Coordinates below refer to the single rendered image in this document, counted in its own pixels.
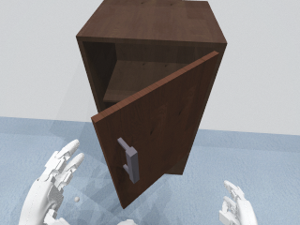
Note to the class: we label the handle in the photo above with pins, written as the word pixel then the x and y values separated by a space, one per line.
pixel 132 166

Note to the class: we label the robot right hand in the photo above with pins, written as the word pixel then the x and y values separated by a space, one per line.
pixel 241 213

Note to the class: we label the cupboard door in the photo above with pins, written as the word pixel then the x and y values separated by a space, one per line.
pixel 158 121

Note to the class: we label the robot left hand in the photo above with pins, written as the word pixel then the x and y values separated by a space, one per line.
pixel 47 190

